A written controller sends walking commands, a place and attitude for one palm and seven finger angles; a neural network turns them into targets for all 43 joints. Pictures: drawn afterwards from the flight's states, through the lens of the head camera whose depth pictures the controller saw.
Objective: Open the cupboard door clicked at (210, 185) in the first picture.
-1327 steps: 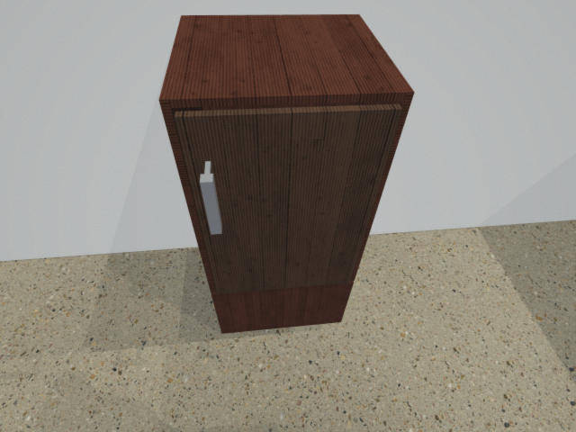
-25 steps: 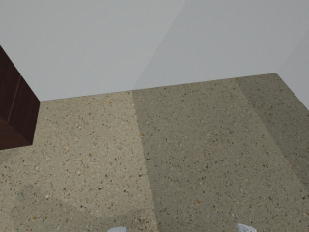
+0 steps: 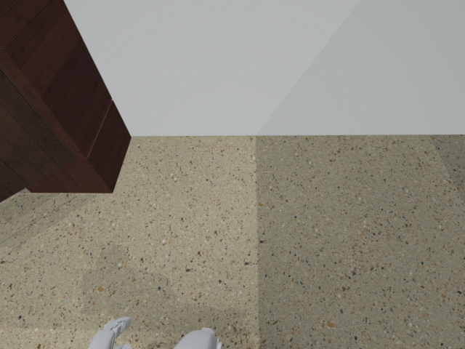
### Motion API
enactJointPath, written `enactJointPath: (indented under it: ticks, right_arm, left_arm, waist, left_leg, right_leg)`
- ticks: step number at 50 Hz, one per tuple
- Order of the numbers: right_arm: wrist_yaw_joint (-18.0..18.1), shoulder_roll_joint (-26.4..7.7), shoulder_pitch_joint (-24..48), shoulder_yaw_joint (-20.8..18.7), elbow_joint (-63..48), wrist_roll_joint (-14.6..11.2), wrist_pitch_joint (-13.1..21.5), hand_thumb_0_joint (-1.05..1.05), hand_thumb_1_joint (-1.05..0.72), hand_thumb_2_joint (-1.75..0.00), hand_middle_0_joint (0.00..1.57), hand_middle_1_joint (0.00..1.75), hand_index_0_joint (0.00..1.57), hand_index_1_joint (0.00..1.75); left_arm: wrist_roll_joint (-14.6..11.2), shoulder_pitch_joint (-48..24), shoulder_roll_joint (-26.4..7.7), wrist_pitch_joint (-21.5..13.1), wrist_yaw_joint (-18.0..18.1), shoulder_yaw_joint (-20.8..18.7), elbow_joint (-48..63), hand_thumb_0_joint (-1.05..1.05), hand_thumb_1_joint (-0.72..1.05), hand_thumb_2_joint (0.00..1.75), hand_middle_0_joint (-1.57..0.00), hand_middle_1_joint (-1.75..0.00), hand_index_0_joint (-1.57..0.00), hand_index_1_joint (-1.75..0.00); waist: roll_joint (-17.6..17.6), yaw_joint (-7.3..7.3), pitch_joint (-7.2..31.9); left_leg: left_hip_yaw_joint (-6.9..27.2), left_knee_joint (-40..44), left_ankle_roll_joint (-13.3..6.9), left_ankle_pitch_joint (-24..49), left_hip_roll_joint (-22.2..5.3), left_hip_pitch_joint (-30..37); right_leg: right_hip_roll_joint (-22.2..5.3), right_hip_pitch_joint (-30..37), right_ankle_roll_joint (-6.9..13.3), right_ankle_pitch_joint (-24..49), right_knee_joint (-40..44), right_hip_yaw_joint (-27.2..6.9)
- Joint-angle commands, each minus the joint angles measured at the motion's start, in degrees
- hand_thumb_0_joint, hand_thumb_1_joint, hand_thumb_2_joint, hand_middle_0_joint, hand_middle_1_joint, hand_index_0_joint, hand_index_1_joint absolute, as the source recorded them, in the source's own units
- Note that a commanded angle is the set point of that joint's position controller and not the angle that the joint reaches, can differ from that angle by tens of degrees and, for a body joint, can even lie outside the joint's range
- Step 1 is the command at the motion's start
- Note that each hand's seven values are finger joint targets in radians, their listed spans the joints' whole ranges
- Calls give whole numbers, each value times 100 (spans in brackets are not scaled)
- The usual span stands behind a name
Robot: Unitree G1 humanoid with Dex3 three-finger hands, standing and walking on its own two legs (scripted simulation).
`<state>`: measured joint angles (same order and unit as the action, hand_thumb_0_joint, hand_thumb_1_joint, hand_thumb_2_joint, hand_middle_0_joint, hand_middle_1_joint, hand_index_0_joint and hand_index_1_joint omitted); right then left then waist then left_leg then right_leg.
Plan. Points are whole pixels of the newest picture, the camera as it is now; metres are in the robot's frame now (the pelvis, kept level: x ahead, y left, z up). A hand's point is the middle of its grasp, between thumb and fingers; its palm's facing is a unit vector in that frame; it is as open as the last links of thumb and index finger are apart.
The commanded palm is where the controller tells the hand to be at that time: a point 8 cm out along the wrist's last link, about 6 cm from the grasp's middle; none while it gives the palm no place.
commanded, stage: turn to face it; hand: left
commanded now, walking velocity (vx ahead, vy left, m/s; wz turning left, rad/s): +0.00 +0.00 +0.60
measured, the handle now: out of the picture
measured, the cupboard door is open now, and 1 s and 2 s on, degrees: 44 44 44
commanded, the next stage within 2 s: take the last steps up to it in 1.08 s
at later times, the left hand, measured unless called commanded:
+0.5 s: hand out of the picture +0.00 +0.25 -0.17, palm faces +0.36 -0.90 -0.24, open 7.3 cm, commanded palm none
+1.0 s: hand out of the picture +0.00 +0.17 -0.14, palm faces +0.57 -0.78 -0.25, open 7.3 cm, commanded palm none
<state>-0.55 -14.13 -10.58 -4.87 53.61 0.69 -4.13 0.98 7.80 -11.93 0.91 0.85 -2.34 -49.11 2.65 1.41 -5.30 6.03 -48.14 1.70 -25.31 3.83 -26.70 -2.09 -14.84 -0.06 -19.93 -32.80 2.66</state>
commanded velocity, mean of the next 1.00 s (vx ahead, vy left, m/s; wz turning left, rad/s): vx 0.00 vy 0.00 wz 0.54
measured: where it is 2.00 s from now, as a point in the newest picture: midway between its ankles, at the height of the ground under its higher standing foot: outside the picture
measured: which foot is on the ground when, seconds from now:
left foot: up 0.00-0.32, down 0.34-0.80, up 0.82-1.00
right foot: down 0.00-0.34, up 0.36-0.78, down 0.80-1.00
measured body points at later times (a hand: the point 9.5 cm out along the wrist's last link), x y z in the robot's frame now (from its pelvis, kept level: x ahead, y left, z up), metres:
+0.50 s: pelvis +0.01 +0.02 +0.00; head +0.05 +0.06 +0.45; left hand -0.02 +0.30 -0.15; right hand +0.22 -0.18 -0.12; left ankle +0.01 +0.12 -0.73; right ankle +0.02 -0.13 -0.65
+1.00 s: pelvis +0.04 -0.03 +0.01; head +0.09 -0.03 +0.46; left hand -0.03 +0.21 -0.12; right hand +0.24 -0.22 -0.15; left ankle -0.05 +0.08 -0.64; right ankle +0.08 -0.13 -0.73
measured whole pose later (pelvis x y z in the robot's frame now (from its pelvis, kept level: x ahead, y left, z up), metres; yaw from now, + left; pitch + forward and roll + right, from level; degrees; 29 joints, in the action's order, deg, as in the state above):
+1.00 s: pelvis +0.04 -0.03 +0.01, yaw +37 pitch +0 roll +2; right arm -1.0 -14.7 -11.2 -5.0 55.4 0.8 -4.7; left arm 0.8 12.0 -9.6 0.7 1.1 -1.3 -50.9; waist 1.0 1.8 -4.6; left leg 1.0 -64.5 3.5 -23.5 0.7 -28.9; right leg -4.6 -10.3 0.6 -17.8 -28.4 6.8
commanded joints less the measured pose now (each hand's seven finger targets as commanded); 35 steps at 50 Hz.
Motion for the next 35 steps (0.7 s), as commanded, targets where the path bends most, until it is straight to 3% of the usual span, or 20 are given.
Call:
enactJointPath:
  ticks: [1, 2, 4, 10, 12, 13, 15, 16, 17, 18, 19, 20, 21, 22, 24, 25, 28, 32, 35]
  right_arm:
    - [-56, -547, 231, -162, -440, 43, 100, 0, -90, -90, 20, 30, 20, 30]
    - [-77, -485, 244, -133, -435, 34, 86, 0, -90, -90, 20, 30, 20, 30]
    - [-103, -386, 416, -84, -463, 5, 78, 0, -90, -90, 20, 30, 20, 30]
    - [-137, -219, 956, 50, -554, -5, 124, 0, -90, -90, 20, 30, 20, 30]
    - [-133, -234, 935, 55, -595, -11, 160, 0, -90, -90, 20, 30, 20, 30]
    - [-125, -271, 793, 45, -576, -15, 181, 0, -90, -90, 20, 30, 20, 30]
    - [-99, -494, 252, -12, -451, 26, 231, 0, -90, -90, 20, 30, 20, 30]
    - [-76, -883, -274, -117, -324, 54, 278, 0, -90, -90, 20, 30, 20, 30]
    - [-33, -1572, -799, -299, -254, 86, 320, 0, -90, -90, 20, 30, 20, 30]
    - [22, -1649, -1107, -282, -128, 13, 266, 0, -90, -90, 20, 30, 20, 30]
    - [65, -1535, -795, -224, -182, 42, 277, 0, -90, -90, 20, 30, 20, 30]
    - [126, -1381, -424, -204, -326, 57, 298, 0, -90, -90, 20, 30, 20, 30]
    - [151, -1223, -43, -152, -438, 71, 285, 0, -90, -90, 20, 30, 20, 30]
    - [152, -1150, 193, -97, -491, 72, 289, 0, -90, -90, 20, 30, 20, 30]
    - [140, -1053, 303, -63, -540, 69, 331, 0, -90, -90, 20, 30, 20, 30]
    - [127, -1068, 329, -65, -547, 60, 335, 0, -90, -90, 20, 30, 20, 30]
    - [113, -1070, 138, -91, -502, 52, 339, 0, -90, -90, 20, 30, 20, 30]
    - [97, -1095, 12, -151, -448, 85, 305, 0, -90, -90, 20, 30, 20, 30]
    - [96, -1077, 20, -180, -471, 95, 265, 0, -90, -90, 20, 30, 20, 30]
  left_arm:
    - [-13, 82, -925, -136, 127, -223, 389, 0, 90, 90, -20, -30, -20, -30]
    - [-18, 144, -852, -156, 123, -207, 376, 0, 90, 90, -20, -30, -20, -30]
    - [3, 385, -902, -169, 135, -235, 312, 0, 90, 90, -20, -30, -20, -30]
    - [54, 996, -1176, -151, 110, -338, 71, 0, 90, 90, -20, -30, -20, -30]
    - [66, 1010, -1241, -142, 97, -379, 60, 0, 90, 90, -20, -30, -20, -30]
    - [74, 946, -1243, -141, 94, -390, 33, 0, 90, 90, -20, -30, -20, -30]
    - [3, 784, -1325, -140, 50, -408, 82, 0, 90, 90, -20, -30, -20, -30]
    - [-39, 651, -1188, -133, 17, -388, 172, 0, 90, 90, -20, -30, -20, -30]
    - [-87, 418, -706, -111, -33, -256, 450, 0, 90, 90, -20, -30, -20, -30]
    - [-37, -30, -793, -12, 32, -207, 617, 0, 90, 90, -20, -30, -20, -30]
    - [-23, -39, -819, 16, 64, -241, 615, 0, 90, 90, -20, -30, -20, -30]
    - [-23, -111, -762, 37, 73, -261, 507, 0, 90, 90, -20, -30, -20, -30]
    - [-8, -24, -835, 76, 41, -279, 379, 0, 90, 90, -20, -30, -20, -30]
    - [10, 103, -837, 117, 4, -294, 278, 0, 90, 90, -20, -30, -20, -30]
    - [38, 335, -798, 127, -43, -303, 157, 0, 90, 90, -20, -30, -20, -30]
    - [37, 408, -782, 131, -43, -301, 140, 0, 90, 90, -20, -30, -20, -30]
    - [37, 220, -762, 111, -39, -281, 212, 0, 90, 90, -20, -30, -20, -30]
    - [13, -68, -694, 81, -15, -256, 392, 0, 90, 90, -20, -30, -20, -30]
    - [-23, -34, -661, 49, 4, -234, 433, 0, 90, 90, -20, -30, -20, -30]
  waist:
    - [-1425, -24, 512]
    - [-1530, -29, 462]
    - [-1453, -127, 499]
    - [-1373, -436, 525]
    - [-1556, -431, 612]
    - [-1634, -348, 685]
    - [-1248, 10, 929]
    - [-387, 339, 1310]
    - [1495, 595, 1471]
    - [967, 633, 1481]
    - [618, 447, 1276]
    - [967, 377, 1023]
    - [890, 191, 768]
    - [823, 43, 541]
    - [514, -117, 586]
    - [446, -152, 628]
    - [295, -74, 695]
    - [568, 8, 736]
    - [805, -7, 805]
  left_leg:
    - [-297, -2300, 199, 2, -424, -949]
    - [-420, -2223, 240, 128, -456, -963]
    - [-615, -1693, 282, 165, -488, -879]
    - [-1149, 108, 205, 40, -423, -259]
    - [-1267, 551, 117, 74, -361, 20]
    - [-1297, 889, 71, 203, -351, 288]
    - [-1365, 1888, -58, 1162, -205, 1453]
    - [-707, 2170, -331, 2597, -766, 2640]
    - [1771, 2394, -1290, 5167, -2565, 3410]
    - [1861, 2349, -1667, 5840, -2819, 3181]
    - [1486, 2453, -1676, 4937, -2691, 2847]
    - [1447, 2594, -1536, 4168, -2362, 2371]
    - [1218, 2763, -1341, 3420, -2084, 1868]
    - [997, 2938, -1171, 2851, -1867, 1504]
    - [866, 3064, -1030, 2283, -1641, 1362]
    - [829, 3090, -1027, 2095, -1596, 1355]
    - [1058, 3113, -1081, 1930, -1550, 1474]
    - [1364, 2944, -1141, 2078, -1511, 1552]
    - [1575, 2730, -1113, 2527, -1419, 1343]
  right_leg:
    - [-1637, 931, 699, 3045, 1225, -751]
    - [-1567, 995, 628, 3454, 1171, -412]
    - [-1544, 1315, 559, 3885, 1073, -117]
    - [-1753, 1600, 573, 4531, 689, 208]
    - [-1817, 1606, 551, 4680, 486, 298]
    - [-1843, 1541, 490, 4649, 292, 369]
    - [-1725, 955, 187, 4408, -583, 709]
    - [-1474, 22, -100, 3223, -1631, 903]
    - [-513, -1741, -515, -1461, -3111, 849]
    - [-497, -1896, -413, -1877, -3612, -28]
    - [-593, -1941, -388, -1723, -3655, -194]
    - [-597, -1947, -423, -1411, -3611, -237]
    - [-572, -1787, -437, -988, -3608, -359]
    - [-529, -1652, -435, -656, -3562, -373]
    - [-426, -1533, -458, -266, -3421, -316]
    - [-400, -1490, -473, -184, -3266, -305]
    - [-289, -1490, -499, -161, -2798, -296]
    - [-130, -1303, -486, -389, -1933, -285]
    - [95, -704, -417, -496, -1165, -222]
